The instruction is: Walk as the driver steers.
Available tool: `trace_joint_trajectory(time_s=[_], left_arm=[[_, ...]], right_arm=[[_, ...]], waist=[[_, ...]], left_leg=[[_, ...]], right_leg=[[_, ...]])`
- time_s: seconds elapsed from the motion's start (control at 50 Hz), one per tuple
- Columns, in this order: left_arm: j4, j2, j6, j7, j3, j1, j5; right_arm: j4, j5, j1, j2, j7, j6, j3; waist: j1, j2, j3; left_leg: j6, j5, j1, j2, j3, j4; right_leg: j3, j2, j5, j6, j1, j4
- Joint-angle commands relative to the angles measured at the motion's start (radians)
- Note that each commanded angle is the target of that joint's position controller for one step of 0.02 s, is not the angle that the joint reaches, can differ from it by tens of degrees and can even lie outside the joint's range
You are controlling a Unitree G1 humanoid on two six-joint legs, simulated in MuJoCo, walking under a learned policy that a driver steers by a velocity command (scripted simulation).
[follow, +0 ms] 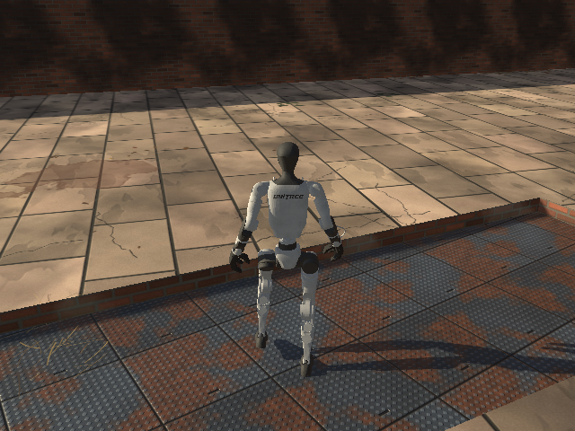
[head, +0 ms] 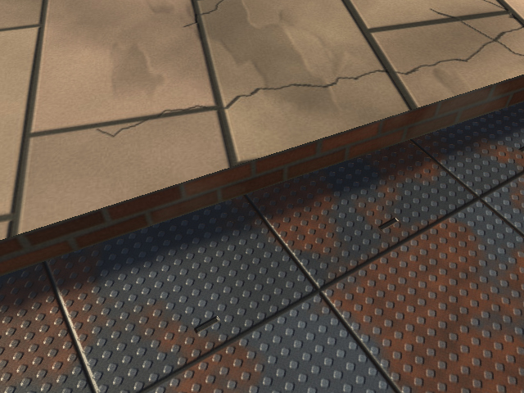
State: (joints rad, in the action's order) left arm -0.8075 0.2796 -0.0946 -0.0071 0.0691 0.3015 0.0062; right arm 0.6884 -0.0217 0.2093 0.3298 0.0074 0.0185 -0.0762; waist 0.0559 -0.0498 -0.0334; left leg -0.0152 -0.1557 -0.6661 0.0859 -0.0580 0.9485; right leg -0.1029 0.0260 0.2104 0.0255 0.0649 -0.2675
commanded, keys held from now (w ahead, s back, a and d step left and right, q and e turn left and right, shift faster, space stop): w+q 0.92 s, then w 0.08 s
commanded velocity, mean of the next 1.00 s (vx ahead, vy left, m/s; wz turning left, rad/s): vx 0.50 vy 0.00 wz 0.58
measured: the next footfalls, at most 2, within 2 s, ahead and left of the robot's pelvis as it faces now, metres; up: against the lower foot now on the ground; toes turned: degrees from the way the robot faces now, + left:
left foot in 0.22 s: +0.28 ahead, +0.16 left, +0.00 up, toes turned +10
right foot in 0.72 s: +0.60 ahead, +0.03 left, +0.00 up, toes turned +29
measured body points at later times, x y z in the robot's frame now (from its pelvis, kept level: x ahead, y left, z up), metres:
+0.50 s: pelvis +0.26 +0.08 +0.00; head +0.29 +0.11 +0.45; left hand +0.37 +0.39 -0.09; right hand +0.42 -0.17 -0.10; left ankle +0.24 +0.15 -0.75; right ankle +0.44 -0.07 -0.68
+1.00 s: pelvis +0.53 +0.12 +0.00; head +0.56 +0.14 +0.45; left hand +0.41 +0.39 -0.11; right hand +0.83 -0.01 -0.09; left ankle +0.52 +0.31 -0.67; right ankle +0.56 +0.02 -0.75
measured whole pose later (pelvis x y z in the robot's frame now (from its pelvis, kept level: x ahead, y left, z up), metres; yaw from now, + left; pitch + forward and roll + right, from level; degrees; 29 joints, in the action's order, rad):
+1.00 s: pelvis +0.53 +0.12 +0.00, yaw +35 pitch +1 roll -2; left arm -0.81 0.28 -0.10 -0.01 0.06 0.31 0.01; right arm 0.65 -0.02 0.19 0.33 0.00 0.02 -0.07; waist 0.06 -0.05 -0.04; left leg -0.02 -0.20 -0.65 0.08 -0.07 0.98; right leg -0.11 0.02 0.21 0.03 0.09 -0.28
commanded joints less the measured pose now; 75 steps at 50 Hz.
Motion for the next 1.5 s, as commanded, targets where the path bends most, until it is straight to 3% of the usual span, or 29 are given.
trace_joint_trajectory(time_s=[0.02, 0.14, 0.2, 0.22, 0.24, 0.26, 0.28, 0.3, 0.34, 0.42, 0.54, 0.64, 0.7, 0.72, 0.74, 0.76, 0.78, 0.82, 0.94, 1.1, 1.14, 1.18, 1.2, 1.22, 1.24, 1.26, 1.32, 1.38, 1.5], left_arm=[[0.069, 0.15, -0.018, 0.005, 0.032, -0.09, -0.007], [0.022, 0.216, 0.011, 0.009, 0.051, -0.012, -0.035], [0.025, 0.248, 0.032, 0.018, 0.058, -0.018, -0.046], [0.033, 0.218, 0.031, 0.023, 0.044, -0.001, -0.033], [0.088, 0.084, 0.016, 0.013, -0.001, 0.082, 0.018], [0.104, 0.116, -0.018, 0.002, -0.007, 0.038, 0.002], [0.133, 0.19, -0.035, -0.007, 0.014, -0.07, -0.04], [0.146, 0.175, -0.045, -0.006, 0.006, -0.102, -0.042], [0.132, 0.175, -0.04, 0.008, 0.013, -0.09, -0.003], [0.129, 0.132, -0.005, 0.008, 0.005, -0.086, 0.013], [0.186, 0.085, -0.013, -0.005, -0.018, -0.315, 0.0], [0.206, 0.134, -0.031, -0.021, 0.0, -0.35, -0.014], [0.167, 0.175, -0.041, -0.011, 0.029, -0.181, -0.006], [0.157, 0.218, -0.045, -0.002, 0.042, -0.045, 0.01], [0.122, 0.295, -0.03, -0.003, 0.064, 0.057, 0.019], [0.125, 0.218, -0.025, -0.012, 0.049, 0.051, -0.006], [0.136, 0.158, -0.02, -0.009, 0.033, 0.011, -0.008], [0.133, 0.115, -0.01, -0.004, 0.017, -0.069, 0.004], [0.081, 0.135, -0.027, 0.001, 0.024, -0.069, -0.002], [0.006, 0.194, -0.002, 0.004, 0.028, 0.002, -0.024], [-0.009, 0.213, 0.008, 0.008, 0.031, 0.007, -0.034], [-0.014, 0.204, 0.015, 0.016, 0.022, -0.016, -0.044], [-0.005, 0.165, 0.01, 0.016, 0.003, 0.003, -0.025], [0.019, 0.051, 0.001, 0.002, -0.042, 0.093, 0.018], [-0.04, 0.08, 0.009, -0.004, -0.041, 0.181, -0.007], [-0.031, 0.175, 0.019, -0.006, -0.013, 0.1, -0.042], [-0.028, 0.124, 0.076, 0.027, -0.013, 0.029, -0.023], [-0.029, 0.105, 0.115, 0.05, -0.008, 0.069, -0.011], [0.044, 0.092, 0.111, 0.032, -0.001, -0.084, -0.012]], right_arm=[[-0.082, 0.002, -0.044, -0.003, 0.022, 0.016, 0.014], [-0.165, 0.002, -0.185, 0.025, 0.05, 0.013, 0.01], [-0.138, 0.007, 0.008, 0.105, 0.044, 0.0, -0.036], [-0.091, 0.001, 0.185, 0.17, 0.027, -0.009, -0.071], [-0.088, -0.01, 0.211, 0.292, 0.01, -0.009, -0.091], [-0.13, -0.006, 0.225, 0.252, 0.016, 0.008, -0.071], [-0.115, 0.005, 0.2, 0.183, 0.023, 0.023, -0.05], [-0.109, 0.005, 0.157, 0.159, 0.023, 0.031, -0.042], [-0.128, 0.017, 0.043, 0.111, 0.017, 0.035, -0.024], [-0.117, 0.017, 0.03, 0.119, 0.0, 0.043, -0.025], [-0.059, 0.002, 0.118, 0.146, -0.025, 0.031, -0.034], [-0.025, -0.004, 0.157, 0.137, -0.03, 0.021, -0.035], [-0.029, 0.002, 0.139, 0.095, -0.027, 0.012, -0.023], [-0.044, 0.014, 0.14, 0.037, -0.022, 0.017, 0.0], [-0.073, -0.014, 0.254, -0.011, -0.022, 0.026, 0.017], [-0.053, -0.022, 0.259, 0.08, -0.026, 0.029, 0.004], [-0.054, -0.018, 0.165, 0.137, -0.025, 0.024, -0.013], [-0.072, 0.003, 0.074, 0.125, -0.023, 0.018, -0.017], [-0.107, 0.002, 0.018, 0.028, -0.009, 0.002, 0.001], [-0.155, 0.013, -0.191, -0.005, 0.029, 0.046, 0.024], [-0.158, 0.02, -0.174, 0.022, 0.036, 0.051, 0.013], [-0.104, 0.038, -0.008, 0.077, 0.027, 0.053, -0.014], [-0.08, 0.051, 0.085, 0.14, 0.01, 0.049, -0.031], [-0.083, 0.092, 0.132, 0.194, -0.009, 0.036, -0.024], [-0.09, 0.077, 0.138, 0.136, -0.01, 0.026, -0.008], [-0.085, 0.053, 0.097, 0.117, -0.002, 0.02, -0.008], [-0.064, 0.038, -0.102, 0.028, 0.003, 0.033, 0.021], [-0.048, 0.057, -0.176, 0.078, -0.006, 0.035, -0.001], [0.008, 0.029, -0.139, 0.109, -0.036, 0.041, -0.022]], waist=[[-0.015, 0.106, -0.025], [0.006, 0.099, -0.05], [-0.128, 0.12, 0.09], [-0.207, 0.073, 0.183], [-0.127, -0.203, 0.264], [-0.16, -0.158, 0.446], [-0.187, -0.068, 0.316], [-0.154, -0.028, 0.203], [-0.07, 0.015, 0.108], [-0.037, 0.008, 0.074], [-0.118, -0.021, 0.012], [-0.114, -0.057, 0.01], [-0.026, -0.07, 0.082], [0.031, 0.021, 0.216], [-0.005, 0.332, 0.342], [0.004, 0.296, 0.291], [0.026, 0.204, 0.167], [-0.001, 0.125, 0.043], [-0.031, 0.137, 0.002], [0.015, 0.113, -0.025], [-0.017, 0.143, 0.01], [-0.125, 0.136, 0.114], [-0.16, 0.085, 0.198], [-0.117, -0.167, 0.366], [-0.122, -0.135, 0.558], [-0.139, -0.059, 0.458], [-0.034, -0.031, 0.184], [0.004, -0.081, 0.142], [-0.045, -0.068, 0.091]], left_leg=[[0.008, 0.161, 0.012, 0.021, 0.005, -0.152], [0.073, 0.076, 0.044, -0.021, 0.081, -0.315], [0.147, 0.001, 0.372, -0.135, 0.165, -0.377], [0.187, 0.032, 0.667, -0.128, 0.097, -0.396], [0.345, -0.05, 1.026, 0.147, -0.405, -0.434], [0.448, -0.22, 1.105, 0.265, -0.797, -0.612], [0.382, -0.204, 1.026, 0.23, -0.658, -0.647], [0.346, -0.138, 0.885, 0.185, -0.526, -0.65], [0.303, 0.079, 0.64, 0.112, -0.369, -0.672], [0.318, 0.223, 0.464, 0.07, -0.274, -0.726], [0.242, 0.062, 0.405, 0.005, -0.227, -0.718], [0.211, 0.02, 0.517, 0.054, -0.354, -0.615], [0.159, 0.1, 0.502, -0.001, -0.353, -0.445], [0.123, 0.005, 0.394, -0.062, -0.279, -0.19], [0.052, -0.394, 0.045, -0.2, -0.132, 0.124], [0.036, -0.424, -0.09, -0.125, -0.143, 0.274], [0.028, -0.332, -0.121, -0.09, -0.134, 0.317], [0.015, -0.213, -0.075, -0.03, -0.092, 0.269], [-0.004, -0.084, -0.043, 0.025, -0.05, 0.11], [0.026, 0.163, 0.115, -0.039, 0.054, -0.342], [0.061, 0.125, 0.186, -0.072, 0.066, -0.395], [0.117, 0.225, 0.455, -0.118, 0.087, -0.516], [0.148, 0.549, 0.684, -0.028, 0.018, -0.494], [0.309, 1.087, 1.068, 0.291, -0.317, -0.379], [0.402, 1.097, 1.074, 0.388, -0.423, -0.385], [0.369, 0.923, 0.947, 0.316, -0.311, -0.444], [0.252, 0.558, 0.547, 0.189, -0.111, -0.597], [0.27, 0.442, 0.366, 0.177, -0.008, -0.676], [0.248, -0.18, 0.403, 0.222, -0.017, -0.815]], right_leg=[[0.082, -0.26, -0.289, 0.151, 0.029, 0.133], [-0.007, -0.308, -0.44, 0.106, -0.116, 0.053], [-0.086, -0.275, -0.86, 0.058, -0.097, -0.295], [-0.097, -0.237, -0.727, 0.02, 0.086, -0.55], [-0.086, -0.082, 0.139, -0.047, 0.541, -0.935], [0.16, 0.007, 0.402, -0.053, 0.674, -1.111], [0.203, -0.05, 0.31, -0.037, 0.762, -1.115], [0.187, -0.089, 0.222, -0.024, 0.753, -1.036], [0.19, -0.144, 0.125, -0.036, 0.624, -0.889], [0.166, -0.131, 0.035, -0.089, 0.541, -0.751], [0.165, -0.055, -0.288, -0.106, 0.466, -0.348], [0.21, -0.034, -0.214, -0.067, 0.4, -0.224], [0.185, -0.048, -0.143, -0.003, 0.144, -0.158], [0.314, -0.193, -0.104, 0.058, -0.101, -0.178], [0.743, -0.408, 0.135, 0.21, -0.423, -0.096], [0.879, -0.442, 0.356, 0.21, -0.403, -0.034], [0.738, -0.4, 0.339, 0.169, -0.29, -0.015], [0.51, -0.325, 0.076, 0.141, -0.094, 0.017], [0.239, -0.286, -0.195, 0.164, 0.022, 0.119], [0.056, -0.256, -0.503, 0.129, -0.026, 0.081], [0.051, -0.268, -0.66, 0.104, -0.075, -0.001], [0.026, -0.218, -0.8, 0.056, -0.04, -0.218], [0.012, -0.164, -0.606, 0.008, 0.096, -0.392], [0.016, -0.044, 0.242, -0.067, 0.437, -0.76], [0.22, -0.032, 0.525, -0.082, 0.435, -0.929], [0.234, -0.07, 0.484, -0.082, 0.478, -0.955], [0.186, -0.148, 0.322, -0.117, 0.405, -0.793], [0.121, -0.111, 0.233, -0.148, 0.281, -0.749], [0.108, -0.146, 0.106, -0.07, 0.373, -0.622]])
Keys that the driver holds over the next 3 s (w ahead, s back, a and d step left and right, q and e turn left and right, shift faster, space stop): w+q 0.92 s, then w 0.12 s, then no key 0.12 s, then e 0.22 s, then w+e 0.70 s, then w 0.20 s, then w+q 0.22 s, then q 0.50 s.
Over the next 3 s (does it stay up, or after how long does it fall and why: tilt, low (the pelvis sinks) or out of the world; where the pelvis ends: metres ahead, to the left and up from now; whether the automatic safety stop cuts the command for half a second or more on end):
stays up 1.24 0.37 0.13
